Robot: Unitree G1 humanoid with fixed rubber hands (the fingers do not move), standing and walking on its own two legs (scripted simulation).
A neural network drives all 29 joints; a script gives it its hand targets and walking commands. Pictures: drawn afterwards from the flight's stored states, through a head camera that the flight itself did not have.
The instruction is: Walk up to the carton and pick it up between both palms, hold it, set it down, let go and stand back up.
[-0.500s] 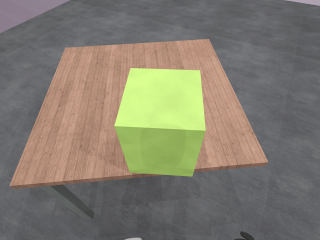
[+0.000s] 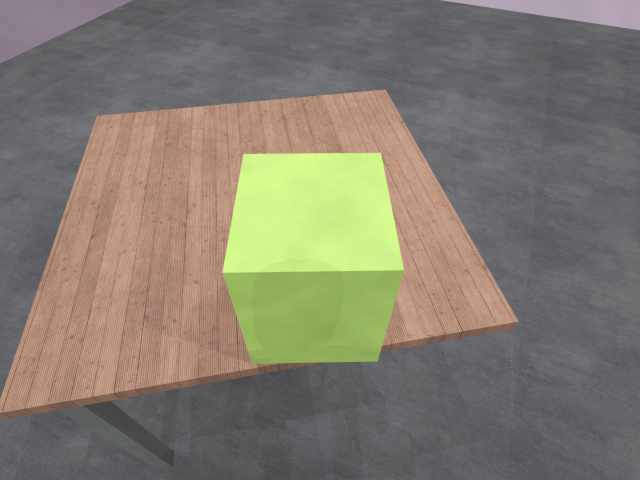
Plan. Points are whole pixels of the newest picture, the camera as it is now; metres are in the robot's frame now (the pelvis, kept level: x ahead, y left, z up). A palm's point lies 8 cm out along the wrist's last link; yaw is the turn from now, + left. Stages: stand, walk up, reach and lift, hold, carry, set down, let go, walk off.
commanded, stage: walk up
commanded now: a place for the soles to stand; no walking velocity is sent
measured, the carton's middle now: (313, 262) +0.40 +0.03 +0.00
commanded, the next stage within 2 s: reach and lift in 0.86 s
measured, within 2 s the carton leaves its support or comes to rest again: neither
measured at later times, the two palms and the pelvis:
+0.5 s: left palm out of the picture +0.01 +0.25 -0.15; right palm out of the picture +0.00 -0.20 -0.14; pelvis +0.01 +0.02 +0.00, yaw -4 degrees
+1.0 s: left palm out of the picture +0.10 +0.25 -0.16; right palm out of the picture +0.03 -0.23 -0.17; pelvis -0.02 +0.01 -0.03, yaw +0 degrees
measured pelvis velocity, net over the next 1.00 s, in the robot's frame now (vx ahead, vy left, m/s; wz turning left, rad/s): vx -0.02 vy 0.01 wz -0.01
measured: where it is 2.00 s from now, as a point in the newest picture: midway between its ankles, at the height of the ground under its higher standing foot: outside the picture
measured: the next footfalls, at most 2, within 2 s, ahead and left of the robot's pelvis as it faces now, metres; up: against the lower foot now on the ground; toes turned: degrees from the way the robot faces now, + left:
none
